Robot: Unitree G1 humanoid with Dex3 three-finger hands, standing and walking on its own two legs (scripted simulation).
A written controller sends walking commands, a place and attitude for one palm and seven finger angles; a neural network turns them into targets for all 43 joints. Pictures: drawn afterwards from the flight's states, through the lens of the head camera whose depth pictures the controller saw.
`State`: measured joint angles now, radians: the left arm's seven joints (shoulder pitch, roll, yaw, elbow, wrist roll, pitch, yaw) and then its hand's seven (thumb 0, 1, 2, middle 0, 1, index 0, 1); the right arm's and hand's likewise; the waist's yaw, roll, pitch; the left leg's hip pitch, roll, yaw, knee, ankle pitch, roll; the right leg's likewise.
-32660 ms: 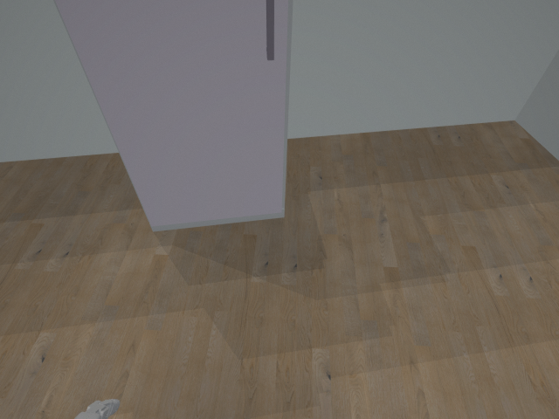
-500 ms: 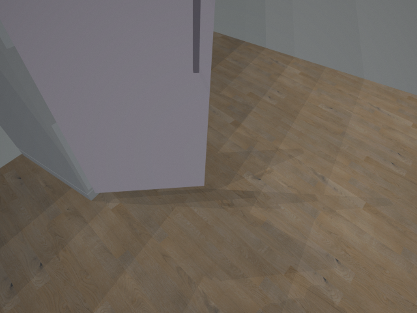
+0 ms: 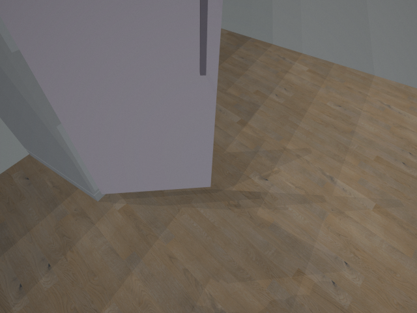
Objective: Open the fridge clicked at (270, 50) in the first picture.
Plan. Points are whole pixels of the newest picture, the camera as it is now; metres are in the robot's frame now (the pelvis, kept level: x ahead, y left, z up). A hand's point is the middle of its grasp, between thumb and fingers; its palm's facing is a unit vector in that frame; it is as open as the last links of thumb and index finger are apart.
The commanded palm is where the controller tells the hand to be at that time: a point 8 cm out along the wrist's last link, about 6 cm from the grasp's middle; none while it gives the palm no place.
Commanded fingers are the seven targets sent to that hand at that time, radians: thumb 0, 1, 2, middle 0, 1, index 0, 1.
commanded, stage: look to check the result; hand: right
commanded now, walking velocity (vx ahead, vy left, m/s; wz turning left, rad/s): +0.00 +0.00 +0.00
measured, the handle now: (202, 19) +0.78 +0.08 +0.19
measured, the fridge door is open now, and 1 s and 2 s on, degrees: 52 52 52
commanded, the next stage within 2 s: stand and wait in 0.36 s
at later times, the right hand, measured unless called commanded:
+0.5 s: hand out of the picture +0.09 -0.23 -0.16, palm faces -0.03 +0.95 -0.32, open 7.4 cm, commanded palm none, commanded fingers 0.00 -0.90 -0.90 0.20 0.30 0.20 0.30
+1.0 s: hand out of the picture +0.09 -0.22 -0.16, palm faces -0.03 +0.95 -0.31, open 7.4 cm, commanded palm none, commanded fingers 0.00 -0.90 -0.90 0.20 0.30 0.20 0.30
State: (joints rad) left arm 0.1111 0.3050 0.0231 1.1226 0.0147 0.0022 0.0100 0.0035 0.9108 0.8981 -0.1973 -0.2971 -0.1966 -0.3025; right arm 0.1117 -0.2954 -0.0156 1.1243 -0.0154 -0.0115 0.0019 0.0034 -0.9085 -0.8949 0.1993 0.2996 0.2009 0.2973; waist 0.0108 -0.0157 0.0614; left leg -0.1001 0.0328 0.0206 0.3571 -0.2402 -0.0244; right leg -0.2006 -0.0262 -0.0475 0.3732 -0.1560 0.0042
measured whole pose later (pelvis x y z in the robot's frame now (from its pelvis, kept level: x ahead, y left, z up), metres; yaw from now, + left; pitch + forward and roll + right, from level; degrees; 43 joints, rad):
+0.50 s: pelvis +0.02 +0.01 +0.00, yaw +0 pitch -1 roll +0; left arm 0.08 0.33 0.01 1.12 0.01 0.00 0.01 0.00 0.91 0.90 -0.20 -0.30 -0.20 -0.30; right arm 0.10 -0.32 -0.01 1.13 -0.01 -0.01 0.00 0.00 -0.91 -0.89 0.20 0.30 0.20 0.30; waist 0.01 -0.01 0.05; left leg -0.05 0.03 0.02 0.31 -0.24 -0.02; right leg -0.16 -0.03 -0.05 0.34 -0.17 0.01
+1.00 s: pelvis +0.02 +0.01 +0.00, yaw +0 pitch -1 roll +0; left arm 0.11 0.30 0.01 1.14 0.01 0.00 0.02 0.00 0.91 0.90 -0.20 -0.30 -0.20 -0.30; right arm 0.12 -0.30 -0.01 1.14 -0.01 -0.01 0.00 0.00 -0.91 -0.89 0.20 0.30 0.20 0.30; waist 0.01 -0.01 0.06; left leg -0.04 0.02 0.02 0.30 -0.24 -0.01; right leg -0.14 -0.04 -0.05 0.33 -0.17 0.02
